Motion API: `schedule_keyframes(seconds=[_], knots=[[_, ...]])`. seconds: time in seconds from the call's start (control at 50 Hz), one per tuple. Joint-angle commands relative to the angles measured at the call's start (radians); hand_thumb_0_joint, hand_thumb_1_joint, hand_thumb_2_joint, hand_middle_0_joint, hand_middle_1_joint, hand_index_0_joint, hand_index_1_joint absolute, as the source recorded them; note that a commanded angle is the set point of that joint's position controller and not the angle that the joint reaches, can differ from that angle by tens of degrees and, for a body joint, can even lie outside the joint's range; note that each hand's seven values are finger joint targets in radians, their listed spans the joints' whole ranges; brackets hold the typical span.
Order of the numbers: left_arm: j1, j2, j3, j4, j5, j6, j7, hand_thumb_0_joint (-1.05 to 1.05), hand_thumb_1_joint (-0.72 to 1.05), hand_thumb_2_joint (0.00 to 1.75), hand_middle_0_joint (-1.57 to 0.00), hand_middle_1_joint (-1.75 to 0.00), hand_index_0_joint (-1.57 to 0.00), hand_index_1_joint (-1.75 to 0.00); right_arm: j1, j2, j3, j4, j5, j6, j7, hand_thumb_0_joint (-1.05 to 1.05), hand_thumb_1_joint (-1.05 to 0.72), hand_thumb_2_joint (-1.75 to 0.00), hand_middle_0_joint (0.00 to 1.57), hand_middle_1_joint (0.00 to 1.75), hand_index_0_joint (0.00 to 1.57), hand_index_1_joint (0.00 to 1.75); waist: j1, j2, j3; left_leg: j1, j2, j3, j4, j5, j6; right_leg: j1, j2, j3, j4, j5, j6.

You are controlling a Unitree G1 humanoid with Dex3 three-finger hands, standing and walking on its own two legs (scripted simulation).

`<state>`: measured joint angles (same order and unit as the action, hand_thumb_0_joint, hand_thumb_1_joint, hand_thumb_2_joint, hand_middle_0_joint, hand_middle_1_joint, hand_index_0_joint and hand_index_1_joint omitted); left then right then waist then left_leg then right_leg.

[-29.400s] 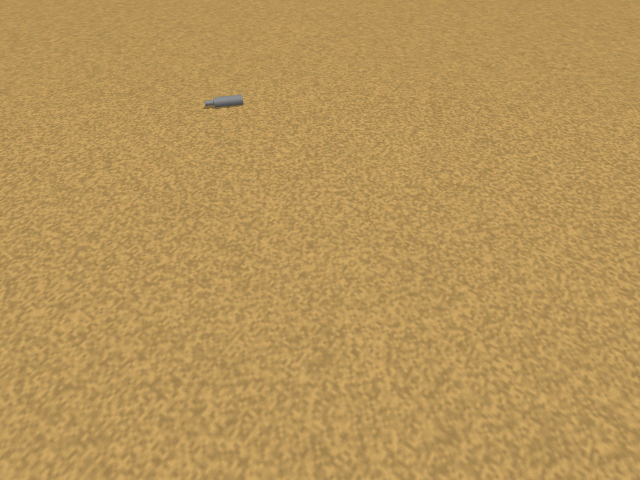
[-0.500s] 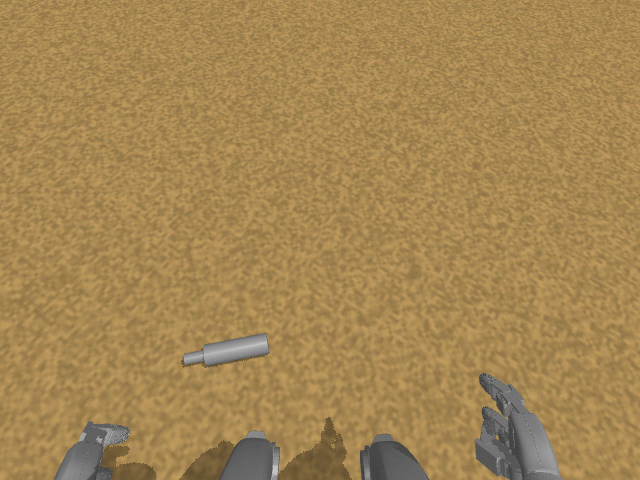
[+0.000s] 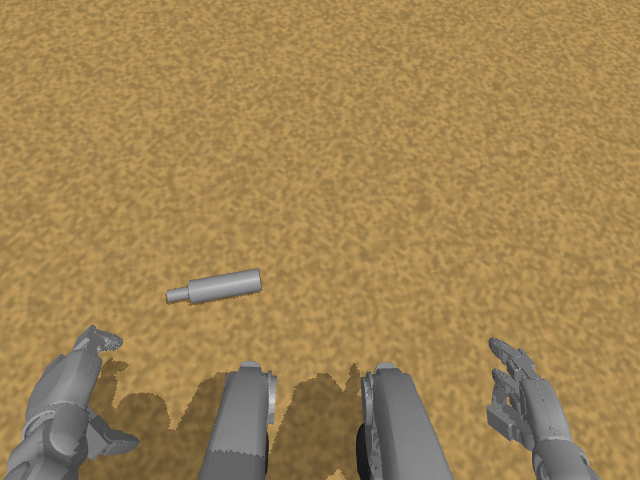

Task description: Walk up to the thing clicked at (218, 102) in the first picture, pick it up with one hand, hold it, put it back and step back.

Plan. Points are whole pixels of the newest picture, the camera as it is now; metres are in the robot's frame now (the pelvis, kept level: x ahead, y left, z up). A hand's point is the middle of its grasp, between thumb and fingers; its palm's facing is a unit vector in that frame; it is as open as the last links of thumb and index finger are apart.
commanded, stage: rise first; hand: left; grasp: from above
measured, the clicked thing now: (215, 287) +0.49 +0.24 -0.54
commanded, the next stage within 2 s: none
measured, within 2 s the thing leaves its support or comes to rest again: neither
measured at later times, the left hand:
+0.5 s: hand (155, 325) +0.35 +0.29 -0.31, palm faces -0.44 -0.14 -0.89, open 13.5 cm
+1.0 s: hand (175, 302) +0.41 +0.29 -0.39, palm faces -0.43 -0.08 -0.90, open 13.7 cm
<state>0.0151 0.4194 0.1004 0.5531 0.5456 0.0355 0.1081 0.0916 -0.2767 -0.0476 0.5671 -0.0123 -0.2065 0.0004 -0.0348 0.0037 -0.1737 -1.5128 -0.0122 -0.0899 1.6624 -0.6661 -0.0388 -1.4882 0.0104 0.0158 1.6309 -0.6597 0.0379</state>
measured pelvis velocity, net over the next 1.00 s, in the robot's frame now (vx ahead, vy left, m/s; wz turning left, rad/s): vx -0.04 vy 0.01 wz -0.09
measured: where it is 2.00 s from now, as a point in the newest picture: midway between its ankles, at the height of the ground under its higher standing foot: outside the picture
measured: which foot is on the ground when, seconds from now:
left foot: down 0.00-1.00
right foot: down 0.00-1.00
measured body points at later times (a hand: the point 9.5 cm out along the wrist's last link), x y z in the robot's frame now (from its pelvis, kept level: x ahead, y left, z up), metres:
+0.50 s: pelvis -0.05 +0.00 -0.17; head +0.16 +0.02 +0.23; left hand +0.37 +0.30 -0.26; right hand +0.03 -0.28 -0.30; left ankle +0.04 +0.13 -0.53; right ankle +0.04 -0.14 -0.53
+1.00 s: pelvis -0.04 +0.01 -0.21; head +0.20 +0.06 +0.17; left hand +0.43 +0.29 -0.33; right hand +0.01 -0.26 -0.33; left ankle +0.04 +0.13 -0.53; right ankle +0.04 -0.14 -0.53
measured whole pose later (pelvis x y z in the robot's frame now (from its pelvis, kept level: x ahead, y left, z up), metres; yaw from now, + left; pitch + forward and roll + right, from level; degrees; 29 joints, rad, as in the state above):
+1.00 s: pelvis -0.04 +0.01 -0.21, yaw -5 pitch +36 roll -8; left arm -0.89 0.67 0.13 1.42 1.21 -0.13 0.44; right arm 0.13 -0.24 0.02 0.76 -0.13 -0.07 0.12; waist -0.20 0.00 -0.09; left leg -2.26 -0.05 -0.14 2.34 -0.70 -0.03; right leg -2.20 0.04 0.00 2.26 -0.69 0.06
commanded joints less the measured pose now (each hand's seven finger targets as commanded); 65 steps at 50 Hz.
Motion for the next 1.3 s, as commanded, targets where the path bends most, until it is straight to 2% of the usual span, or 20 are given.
schedule_keyframes(seconds=[0.0,0.04,0.1,0.12,0.2,0.28,0.42,0.48,0.58,0.64,0.74,0.76,0.86,0.94,1.04,1.06,1.1,1.12,1.2,1.28], knots=[[-0.178,0.258,0.091,-0.041,0.113,-0.090,0.084,0.00,-0.52,0.96,-0.15,-0.96,-0.13,-0.98,0.037,-0.171,-0.066,-0.041,0.011,-0.033,-0.007,0.00,-0.91,-0.90,0.20,0.30,0.20,0.30,0.010,0.133,-0.451,0.212,0.001,0.049,-0.112,0.232,0.038,0.048,0.012,-0.042,-0.044,0.225,-0.070],[-0.226,0.288,0.108,0.022,0.162,-0.087,0.110,0.00,-0.54,0.98,-0.13,-0.98,-0.11,-1.00,0.053,-0.176,-0.069,-0.015,0.014,-0.021,-0.001,0.00,-0.91,-0.90,0.20,0.30,0.20,0.30,0.027,0.119,-0.519,0.195,-0.003,0.061,-0.045,0.315,0.042,0.034,0.015,-0.046,-0.002,0.282,-0.068],[-0.375,0.271,0.080,0.084,0.214,-0.081,0.130,0.00,-0.53,0.99,-0.13,-0.98,-0.11,-1.00,0.075,-0.180,-0.071,0.016,0.005,-0.001,0.018,0.00,-0.89,-0.90,0.20,0.30,0.20,0.30,0.017,0.112,-0.592,0.150,-0.007,0.065,0.037,0.366,0.041,-0.004,0.012,-0.056,0.065,0.321,-0.067],[-0.430,0.294,0.087,0.101,0.236,-0.081,0.137,0.00,-0.52,0.99,-0.14,-0.97,-0.12,-0.99,0.091,-0.185,-0.077,0.031,0.002,0.005,0.022,0.00,-0.90,-0.90,0.20,0.30,0.20,0.30,0.018,0.101,-0.616,0.131,-0.006,0.071,0.073,0.374,0.047,-0.006,0.013,-0.055,0.077,0.336,-0.062],[-0.597,0.362,0.083,0.234,0.316,-0.106,0.148,0.00,-0.44,0.94,-0.19,-0.90,-0.17,-0.92,0.122,-0.186,-0.081,0.063,-0.011,0.031,0.040,0.00,-0.88,-0.89,0.20,0.30,0.20,0.30,-0.003,0.005,-0.642,-0.046,-0.013,0.089,0.177,0.265,0.062,0.018,0.017,-0.050,0.115,0.277,-0.050],[-0.725,0.428,0.085,0.322,0.389,-0.150,0.153,0.00,-0.44,0.94,-0.19,-0.90,-0.17,-0.91,0.132,-0.184,-0.081,0.073,-0.022,0.059,0.049,0.00,-0.88,-0.90,0.20,0.30,0.20,0.30,-0.010,-0.017,-0.625,-0.164,-0.021,0.103,0.226,0.129,0.069,-0.028,0.023,-0.052,0.135,0.119,-0.048],[-0.929,0.493,0.071,0.430,0.521,-0.213,0.220,0.00,-0.44,0.95,-0.17,-0.89,-0.16,-0.91,0.144,-0.194,-0.063,0.106,-0.044,0.105,0.056,0.00,-0.88,-0.89,0.20,0.30,0.20,0.30,-0.048,0.093,-0.561,-0.202,-0.027,0.088,0.265,-0.010,0.060,-0.252,0.034,-0.093,0.224,-0.049,-0.067],[-0.967,0.481,0.054,0.481,0.569,-0.222,0.253,0.00,-0.45,0.96,-0.18,-0.87,-0.16,-0.89,0.159,-0.194,-0.056,0.121,-0.055,0.122,0.061,0.00,-0.88,-0.89,0.20,0.30,0.20,0.30,-0.070,0.137,-0.545,-0.180,-0.028,0.080,0.276,-0.015,0.058,-0.303,0.032,-0.115,0.257,-0.030,-0.071],[-1.034,0.520,0.067,0.570,0.637,-0.222,0.314,0.00,-0.46,0.96,-0.18,-0.85,-0.16,-0.87,0.174,-0.206,-0.038,0.146,-0.069,0.135,0.071,0.00,-0.88,-0.89,0.20,0.30,0.20,0.30,-0.082,0.200,-0.547,-0.174,-0.028,0.066,0.303,0.027,0.055,-0.392,0.027,-0.136,0.326,0.028,-0.078],[-1.085,0.488,0.042,0.630,0.656,-0.212,0.339,0.00,-0.46,0.96,-0.18,-0.84,-0.16,-0.87,0.188,-0.205,-0.030,0.159,-0.079,0.133,0.079,0.00,-0.88,-0.89,0.20,0.30,0.20,0.30,-0.113,0.232,-0.549,-0.165,-0.025,0.056,0.322,0.070,0.053,-0.428,0.023,-0.144,0.358,0.082,-0.076],[-1.141,0.489,0.040,0.721,0.649,-0.186,0.360,0.00,-0.45,0.94,-0.17,-0.88,-0.16,-0.89,0.202,-0.209,-0.024,0.172,-0.096,0.126,0.088,0.00,-0.88,-0.89,0.20,0.30,0.20,0.30,-0.135,0.235,-0.523,-0.193,-0.021,0.052,0.346,0.058,0.057,-0.463,0.019,-0.146,0.378,0.086,-0.073],[-1.158,0.514,0.054,0.714,0.653,-0.182,0.366,0.00,-0.45,0.94,-0.16,-0.88,-0.15,-0.89,0.202,-0.210,-0.022,0.171,-0.098,0.125,0.089,0.00,-0.88,-0.89,0.20,0.30,0.20,0.30,-0.129,0.247,-0.543,-0.182,-0.021,0.048,0.346,0.068,0.055,-0.463,0.019,-0.147,0.388,0.096,-0.074],[-1.183,0.478,0.041,0.745,0.650,-0.161,0.380,0.00,-0.44,0.92,-0.17,-0.90,-0.16,-0.91,0.224,-0.201,-0.013,0.183,-0.108,0.121,0.104,0.00,-0.89,-0.90,0.20,0.30,0.20,0.30,-0.154,0.281,-0.567,-0.163,-0.018,0.046,0.378,0.128,0.051,-0.466,0.018,-0.149,0.415,0.150,-0.072],[-1.186,0.508,0.054,0.741,0.650,-0.154,0.375,0.00,-0.45,0.93,-0.18,-0.88,-0.17,-0.89,0.242,-0.217,-0.015,0.188,-0.111,0.126,0.114,0.00,-0.89,-0.90,0.20,0.30,0.20,0.30,-0.161,0.305,-0.587,-0.139,-0.010,0.032,0.386,0.188,0.042,-0.466,0.012,-0.150,0.440,0.195,-0.070],[-1.187,0.527,0.080,0.747,0.645,-0.165,0.373,0.00,-0.46,0.94,-0.17,-0.89,-0.16,-0.90,0.250,-0.206,-0.003,0.182,-0.117,0.133,0.125,0.00,-0.89,-0.90,0.20,0.30,0.20,0.30,-0.170,0.248,-0.600,-0.202,-0.016,0.048,0.434,0.204,0.059,-0.411,0.021,-0.146,0.439,0.221,-0.066],[-1.173,0.515,0.068,0.754,0.647,-0.169,0.371,0.00,-0.46,0.94,-0.17,-0.90,-0.16,-0.91,0.250,-0.197,0.004,0.182,-0.120,0.134,0.129,0.00,-0.89,-0.90,0.20,0.30,0.20,0.30,-0.171,0.251,-0.598,-0.206,-0.018,0.053,0.442,0.215,0.062,-0.391,0.022,-0.146,0.435,0.236,-0.064],[-1.191,0.550,0.088,0.754,0.653,-0.175,0.376,0.00,-0.47,0.95,-0.17,-0.90,-0.15,-0.91,0.255,-0.205,0.005,0.188,-0.121,0.135,0.132,0.00,-0.89,-0.90,0.20,0.30,0.20,0.30,-0.174,0.230,-0.603,-0.232,-0.018,0.057,0.458,0.210,0.068,-0.373,0.027,-0.145,0.433,0.240,-0.063],[-1.172,0.552,0.096,0.766,0.650,-0.176,0.379,0.00,-0.48,0.95,-0.16,-0.91,-0.15,-0.92,0.254,-0.206,0.006,0.188,-0.119,0.136,0.132,0.00,-0.89,-0.90,0.20,0.30,0.20,0.30,-0.159,0.237,-0.594,-0.234,-0.018,0.058,0.454,0.207,0.066,-0.391,0.026,-0.145,0.441,0.233,-0.066],[-1.190,0.556,0.090,0.781,0.665,-0.182,0.383,0.00,-0.48,0.95,-0.16,-0.91,-0.15,-0.92,0.253,-0.210,0.013,0.183,-0.125,0.138,0.141,0.00,-0.89,-0.90,0.20,0.30,0.20,0.30,-0.178,0.267,-0.579,-0.234,-0.016,0.053,0.463,0.192,0.063,-0.416,0.032,-0.156,0.452,0.220,-0.068],[-1.189,0.563,0.103,0.787,0.653,-0.182,0.389,0.00,-0.46,0.94,-0.16,-0.92,-0.16,-0.92,0.264,-0.222,0.020,0.182,-0.131,0.138,0.146,0.00,-0.89,-0.90,0.20,0.30,0.20,0.30,-0.185,0.260,-0.566,-0.237,-0.014,0.053,0.474,0.199,0.064,-0.409,0.028,-0.157,0.452,0.232,-0.061]])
